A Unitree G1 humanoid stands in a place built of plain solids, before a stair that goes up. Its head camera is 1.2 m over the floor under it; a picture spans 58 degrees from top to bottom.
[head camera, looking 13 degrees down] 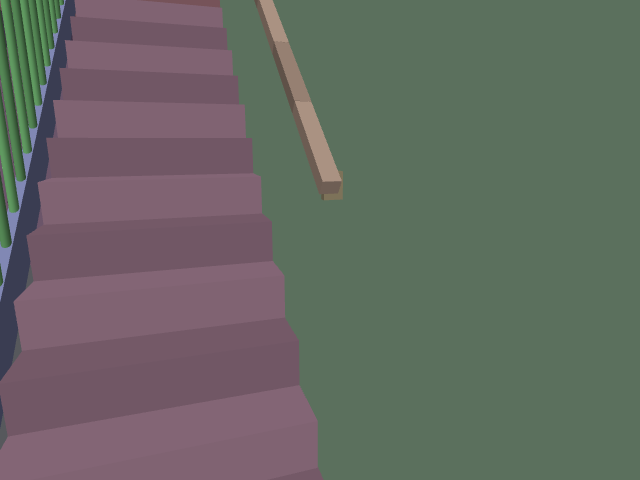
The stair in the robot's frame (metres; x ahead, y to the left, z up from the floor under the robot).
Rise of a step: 0.17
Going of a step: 0.21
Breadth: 0.90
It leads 18 degrees to the left of straight ahead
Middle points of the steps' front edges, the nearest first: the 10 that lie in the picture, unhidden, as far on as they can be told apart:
1.05 0.43 0.35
1.26 0.50 0.52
1.46 0.56 0.69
1.66 0.63 0.87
1.87 0.70 1.04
2.07 0.76 1.21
2.27 0.83 1.38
2.48 0.89 1.56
2.68 0.96 1.73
2.88 1.03 1.90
